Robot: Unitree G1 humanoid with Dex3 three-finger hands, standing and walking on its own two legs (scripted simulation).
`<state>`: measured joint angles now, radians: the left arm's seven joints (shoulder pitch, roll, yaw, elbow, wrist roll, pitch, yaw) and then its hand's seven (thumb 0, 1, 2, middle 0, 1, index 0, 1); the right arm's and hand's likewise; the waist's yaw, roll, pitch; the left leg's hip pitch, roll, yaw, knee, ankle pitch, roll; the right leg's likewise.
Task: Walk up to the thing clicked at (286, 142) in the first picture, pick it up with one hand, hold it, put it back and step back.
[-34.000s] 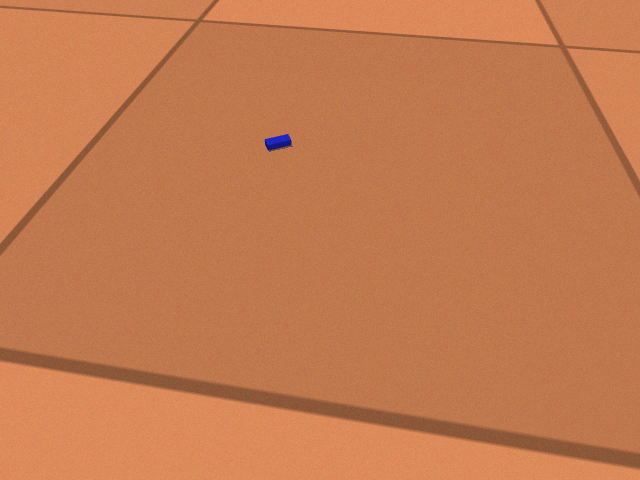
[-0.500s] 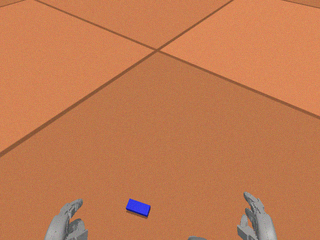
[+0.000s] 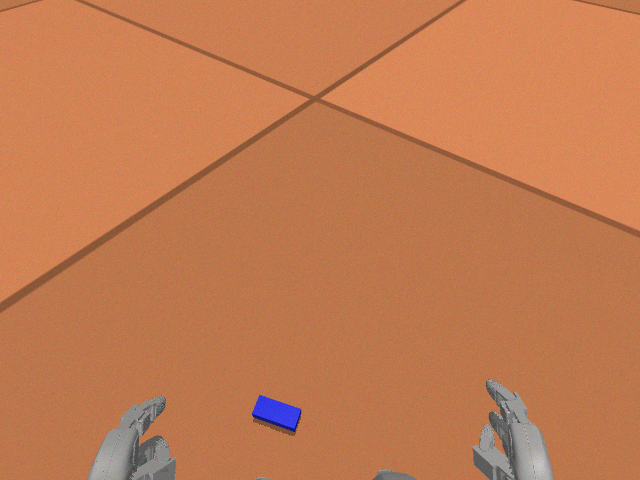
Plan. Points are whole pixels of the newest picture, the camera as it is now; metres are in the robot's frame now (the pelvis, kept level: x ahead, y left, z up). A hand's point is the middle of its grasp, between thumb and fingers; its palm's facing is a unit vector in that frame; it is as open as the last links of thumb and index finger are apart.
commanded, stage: home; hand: left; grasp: from above
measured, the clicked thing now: (276, 413) +0.41 +0.11 -0.70
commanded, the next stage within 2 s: stand in 0.76 s
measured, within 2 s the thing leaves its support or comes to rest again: neither
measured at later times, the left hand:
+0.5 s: hand (173, 461) +0.17 +0.18 -0.04, palm faces +0.05 -0.98 -0.21, open 7.4 cm
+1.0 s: hand (155, 469) +0.17 +0.21 -0.08, palm faces +0.02 -0.95 -0.32, open 7.4 cm
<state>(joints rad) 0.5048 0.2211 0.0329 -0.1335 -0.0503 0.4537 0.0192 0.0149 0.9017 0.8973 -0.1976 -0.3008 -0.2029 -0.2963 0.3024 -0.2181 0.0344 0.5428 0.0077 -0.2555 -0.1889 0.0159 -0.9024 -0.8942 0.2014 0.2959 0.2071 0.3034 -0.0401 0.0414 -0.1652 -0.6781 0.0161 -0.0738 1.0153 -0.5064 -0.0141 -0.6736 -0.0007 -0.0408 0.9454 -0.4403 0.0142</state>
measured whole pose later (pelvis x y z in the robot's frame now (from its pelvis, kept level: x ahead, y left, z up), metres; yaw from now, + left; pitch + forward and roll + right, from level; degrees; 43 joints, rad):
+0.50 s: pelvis +0.01 +0.00 +0.00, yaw +0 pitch +10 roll -2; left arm 0.51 0.23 0.03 -0.16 -0.05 0.46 0.02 0.01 0.90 0.90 -0.20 -0.30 -0.20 -0.30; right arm 0.30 -0.22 0.03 0.53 0.01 -0.24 -0.19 0.02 -0.90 -0.89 0.20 0.30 0.21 0.30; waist -0.04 0.04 -0.17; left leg -0.69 0.02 -0.08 1.02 -0.51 -0.02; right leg -0.68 0.00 -0.04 0.95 -0.45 0.01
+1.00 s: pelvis +0.00 +0.00 +0.02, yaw +1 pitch +3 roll +0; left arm 0.25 0.27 0.02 0.39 0.06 0.14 0.03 0.01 0.90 0.90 -0.20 -0.30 -0.21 -0.30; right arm 0.19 -0.27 0.01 0.76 -0.08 -0.08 -0.05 0.01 -0.90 -0.89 0.20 0.30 0.21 0.30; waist 0.02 -0.02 -0.01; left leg -0.49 -0.02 -0.05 0.88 -0.45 0.00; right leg -0.51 -0.04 -0.02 0.87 -0.42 0.02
